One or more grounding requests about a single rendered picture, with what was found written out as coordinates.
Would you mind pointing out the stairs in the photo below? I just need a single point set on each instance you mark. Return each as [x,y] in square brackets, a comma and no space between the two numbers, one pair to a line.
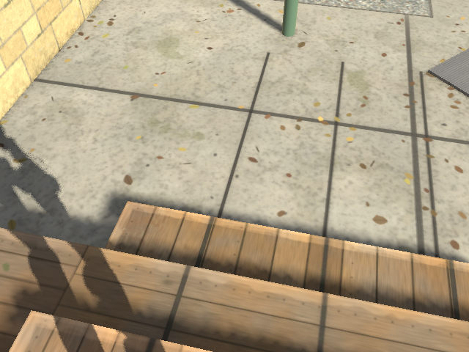
[174,281]

